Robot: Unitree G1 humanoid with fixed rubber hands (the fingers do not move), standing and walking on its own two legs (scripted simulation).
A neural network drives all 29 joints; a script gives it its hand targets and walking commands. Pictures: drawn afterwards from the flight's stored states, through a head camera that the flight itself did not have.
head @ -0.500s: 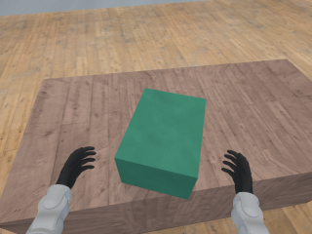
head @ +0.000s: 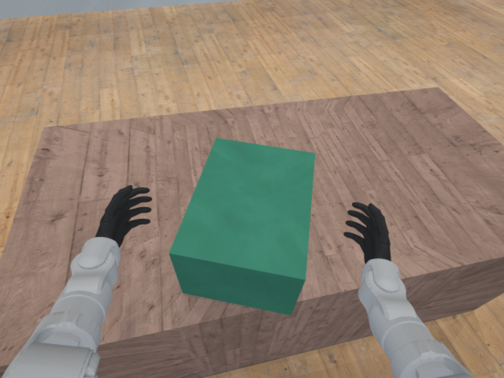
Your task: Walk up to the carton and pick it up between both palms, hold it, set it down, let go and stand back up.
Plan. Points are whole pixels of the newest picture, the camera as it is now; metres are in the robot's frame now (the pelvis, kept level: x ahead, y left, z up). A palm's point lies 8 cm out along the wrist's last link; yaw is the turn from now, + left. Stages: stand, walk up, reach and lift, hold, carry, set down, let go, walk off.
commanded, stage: reach and lift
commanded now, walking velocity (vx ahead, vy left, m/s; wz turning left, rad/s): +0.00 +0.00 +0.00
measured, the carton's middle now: (251, 220) +0.46 -0.05 -0.10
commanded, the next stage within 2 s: none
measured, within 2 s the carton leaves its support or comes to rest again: neither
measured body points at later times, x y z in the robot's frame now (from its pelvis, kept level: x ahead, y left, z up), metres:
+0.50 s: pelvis -0.01 +0.00 -0.02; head +0.07 +0.03 +0.43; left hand +0.46 +0.18 +0.04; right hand +0.39 -0.25 +0.03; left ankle +0.01 +0.11 -0.73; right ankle -0.01 -0.13 -0.73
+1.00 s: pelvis -0.02 +0.00 -0.04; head +0.11 +0.02 +0.39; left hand +0.46 +0.16 -0.03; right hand +0.38 -0.24 -0.04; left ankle +0.01 +0.11 -0.73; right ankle -0.01 -0.13 -0.73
